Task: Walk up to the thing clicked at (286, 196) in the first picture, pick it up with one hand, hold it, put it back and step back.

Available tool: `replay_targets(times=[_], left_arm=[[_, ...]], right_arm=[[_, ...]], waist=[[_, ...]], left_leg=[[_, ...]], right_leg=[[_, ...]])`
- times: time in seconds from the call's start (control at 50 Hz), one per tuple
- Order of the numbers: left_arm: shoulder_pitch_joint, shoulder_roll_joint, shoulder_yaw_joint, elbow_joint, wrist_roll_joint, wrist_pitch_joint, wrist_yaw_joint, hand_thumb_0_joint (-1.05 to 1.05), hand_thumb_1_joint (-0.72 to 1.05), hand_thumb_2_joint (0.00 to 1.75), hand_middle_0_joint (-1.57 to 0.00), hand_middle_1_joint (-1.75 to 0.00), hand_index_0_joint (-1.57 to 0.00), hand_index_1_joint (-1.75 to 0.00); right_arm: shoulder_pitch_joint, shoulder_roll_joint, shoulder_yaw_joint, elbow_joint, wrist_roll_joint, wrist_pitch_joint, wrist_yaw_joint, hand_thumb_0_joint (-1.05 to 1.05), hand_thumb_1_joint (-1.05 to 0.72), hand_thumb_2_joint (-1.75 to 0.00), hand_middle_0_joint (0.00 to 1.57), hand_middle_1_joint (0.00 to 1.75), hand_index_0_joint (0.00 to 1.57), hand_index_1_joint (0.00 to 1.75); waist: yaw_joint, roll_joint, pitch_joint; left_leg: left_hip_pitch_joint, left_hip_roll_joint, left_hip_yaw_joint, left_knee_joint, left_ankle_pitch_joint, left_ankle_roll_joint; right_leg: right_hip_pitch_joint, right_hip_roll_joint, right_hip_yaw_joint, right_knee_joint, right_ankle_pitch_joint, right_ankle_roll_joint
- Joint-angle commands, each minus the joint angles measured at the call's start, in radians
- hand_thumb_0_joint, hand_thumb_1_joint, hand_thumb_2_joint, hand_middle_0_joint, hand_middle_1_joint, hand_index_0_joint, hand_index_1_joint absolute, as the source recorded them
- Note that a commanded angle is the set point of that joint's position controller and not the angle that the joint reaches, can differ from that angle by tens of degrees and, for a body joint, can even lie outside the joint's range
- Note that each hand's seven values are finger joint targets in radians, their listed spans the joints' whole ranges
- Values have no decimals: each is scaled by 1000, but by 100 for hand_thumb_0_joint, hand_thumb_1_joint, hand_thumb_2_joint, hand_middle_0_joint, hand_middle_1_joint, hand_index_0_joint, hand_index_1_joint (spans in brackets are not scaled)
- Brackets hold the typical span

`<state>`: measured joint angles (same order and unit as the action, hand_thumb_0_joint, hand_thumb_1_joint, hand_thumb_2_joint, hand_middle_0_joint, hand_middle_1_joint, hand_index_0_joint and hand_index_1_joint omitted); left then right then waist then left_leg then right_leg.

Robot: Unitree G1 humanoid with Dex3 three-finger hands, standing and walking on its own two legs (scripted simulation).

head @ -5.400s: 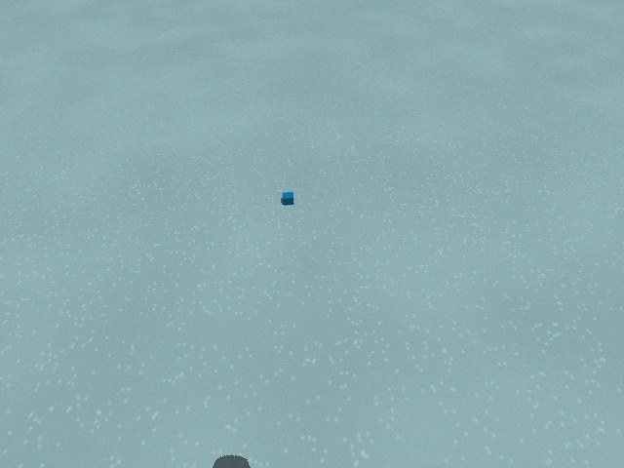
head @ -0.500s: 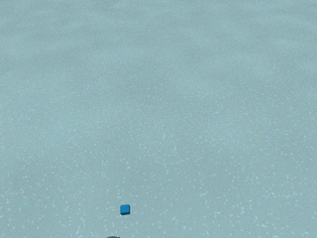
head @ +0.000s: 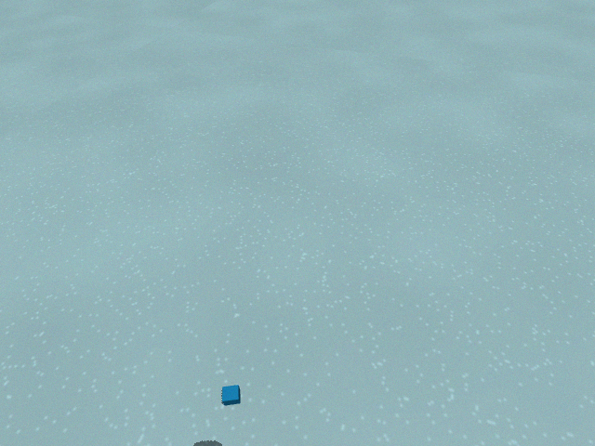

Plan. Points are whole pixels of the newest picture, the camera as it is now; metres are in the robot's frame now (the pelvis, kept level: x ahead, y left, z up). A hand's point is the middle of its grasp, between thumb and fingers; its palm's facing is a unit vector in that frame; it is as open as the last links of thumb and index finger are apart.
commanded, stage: walk up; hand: left
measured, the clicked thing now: (231, 395) +0.43 +0.25 -0.76
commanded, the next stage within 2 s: stand in 0.24 s
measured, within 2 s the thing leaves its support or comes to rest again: neither
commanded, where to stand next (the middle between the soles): +0.05 -0.01 m, yaw +1 degrees
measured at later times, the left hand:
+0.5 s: hand out of the picture +0.08 +0.26 -0.15, palm faces -0.01 -0.94 -0.35, open 7.4 cm
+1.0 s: hand out of the picture +0.05 +0.26 -0.16, palm faces -0.01 -0.94 -0.34, open 7.4 cm
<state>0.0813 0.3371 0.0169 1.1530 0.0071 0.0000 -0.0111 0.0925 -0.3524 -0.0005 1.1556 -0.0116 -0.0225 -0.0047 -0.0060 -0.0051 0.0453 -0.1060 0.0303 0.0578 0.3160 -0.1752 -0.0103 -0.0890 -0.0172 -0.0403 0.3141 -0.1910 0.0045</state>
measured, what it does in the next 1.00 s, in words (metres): stands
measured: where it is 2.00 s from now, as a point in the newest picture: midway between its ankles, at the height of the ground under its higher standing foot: outside the picture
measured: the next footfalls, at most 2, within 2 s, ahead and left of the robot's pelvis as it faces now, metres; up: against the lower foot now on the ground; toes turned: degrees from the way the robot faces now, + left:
none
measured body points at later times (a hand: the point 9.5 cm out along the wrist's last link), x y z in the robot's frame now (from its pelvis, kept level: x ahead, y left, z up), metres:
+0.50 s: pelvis +0.00 +0.00 +0.00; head +0.00 +0.00 +0.45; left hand +0.08 +0.30 -0.13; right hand +0.08 -0.30 -0.13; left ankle +0.00 +0.12 -0.75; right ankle -0.01 -0.12 -0.75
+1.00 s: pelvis -0.01 +0.00 +0.00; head +0.00 +0.00 +0.45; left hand +0.05 +0.31 -0.13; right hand +0.06 -0.30 -0.13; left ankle +0.00 +0.12 -0.75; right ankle -0.01 -0.12 -0.75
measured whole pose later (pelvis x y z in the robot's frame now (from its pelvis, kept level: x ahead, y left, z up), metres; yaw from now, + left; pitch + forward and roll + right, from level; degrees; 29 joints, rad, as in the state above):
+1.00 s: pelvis -0.01 +0.00 +0.00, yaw +1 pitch -2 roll +0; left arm 0.12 0.35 0.00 1.15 0.01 -0.01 -0.01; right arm 0.11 -0.35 0.01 1.15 -0.01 -0.01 0.01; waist 0.00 0.00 0.05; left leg -0.11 0.02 0.05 0.30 -0.15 0.00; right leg -0.09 -0.03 -0.05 0.30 -0.17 0.01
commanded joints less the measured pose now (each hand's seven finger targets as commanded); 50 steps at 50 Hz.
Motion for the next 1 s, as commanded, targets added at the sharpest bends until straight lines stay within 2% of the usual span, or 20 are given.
replay_targets(times=[0.0, 0.14, 0.2, 0.22, 0.26, 0.36, 0.5, 0.54, 0.68, 0.74, 0.82, 0.98], left_arm=[[-46, 206, 36, -64, 2, -17, 11, 0, 90, 90, -20, -30, -20, -30], [-43, 205, 39, -67, 4, -18, 12, 0, 90, 90, -20, -30, -20, -30], [-43, 203, 38, -67, 3, -17, 12, 0, 90, 90, -20, -30, -20, -30], [-47, 222, 36, -73, 3, -26, 18, 0, 90, 90, -20, -30, -20, -30], [-39, 221, 36, -69, 1, -31, 20, 0, 90, 90, -20, -30, -20, -30], [-37, 214, 30, -67, 1, -31, 21, 0, 90, 90, -20, -30, -20, -30], [-43, 221, 27, -65, 1, -29, 21, 0, 90, 90, -20, -30, -20, -30], [-35, 215, 23, -66, 3, -31, 19, 0, 90, 90, -20, -30, -20, -30], [-32, 233, 25, -68, 0, -33, 20, 0, 90, 90, -20, -30, -20, -30], [-28, 227, 25, -65, 1, -30, 19, 0, 90, 90, -20, -30, -20, -30], [-11, 225, 24, -63, 1, -29, 17, 0, 90, 90, -20, -30, -20, -30], [-9, 230, 22, -67, 2, -31, 18, 0, 90, 90, -20, -30, -20, -30]], right_arm=[[-47, -209, -40, -57, -1, -26, -11, 0, -90, -90, 20, 30, 20, 30], [-35, -209, -42, -65, 0, -26, -12, 0, -90, -90, 20, 30, 20, 30], [-44, -204, -40, -71, 1, -23, -11, 0, -90, -90, 20, 30, 20, 30], [-63, -215, -41, -71, 2, -17, -12, 0, -90, -90, 20, 30, 20, 30], [-52, -205, -37, -73, 4, -14, -10, 0, -90, -90, 20, 30, 20, 30], [-62, -209, -34, -71, 4, -10, -7, 0, -90, -90, 20, 30, 20, 30], [-61, -207, -34, -69, 1, -7, -2, 0, -90, -90, 20, 30, 20, 30], [-61, -212, -34, -68, 2, -8, -1, 0, -90, -90, 20, 30, 20, 30], [-47, -200, -31, -63, 1, -10, 1, 0, -90, -90, 20, 30, 20, 30], [-47, -208, -32, -63, 0, -9, 1, 0, -90, -90, 20, 30, 20, 30], [-42, -211, -33, -61, 1, -10, 2, 0, -90, -90, 20, 30, 20, 30], [-34, -205, -30, -62, 0, -12, 0, 0, -90, -90, 20, 30, 20, 30]], waist=[[5, 9, -86], [3, -4, -97], [3, -2, -72], [6, 19, -77], [4, 9, -99], [5, 8, -94], [3, -1, -75], [4, 7, -77], [0, -10, -67], [1, 9, -59], [4, 12, -56], [3, 7, -71]], left_leg=[[17, 110, -95, -46, 161, 28], [41, 113, -84, -34, 193, 30], [25, 109, -87, -42, 163, 28], [32, 126, -95, -31, 230, 25], [45, 129, -95, -24, 263, 27], [48, 127, -98, -40, 217, 25], [27, 122, -107, -62, 122, 23], [24, 122, -107, -57, 127, 27], [25, 121, -116, -65, 123, 25], [9, 115, -113, -69, 71, 26], [13, 116, -120, -76, 56, 25], [8, 116, -123, -64, 115, 24]], right_leg=[[8, -111, 98, -47, 164, -21], [5, -109, 96, -41, 188, -21], [-3, -109, 98, -48, 177, -20], [8, -132, 105, -48, 231, -23], [29, -136, 101, -45, 281, -20], [23, -131, 97, -60, 229, -17], [-3, -126, 93, -78, 103, -16], [0, -130, 98, -86, 123, -17], [-13, -129, 99, -80, 104, -18], [-16, -132, 103, -87, 78, -18], [-32, -126, 99, -84, 54, -18], [-12, -132, 96, -72, 98, -19]])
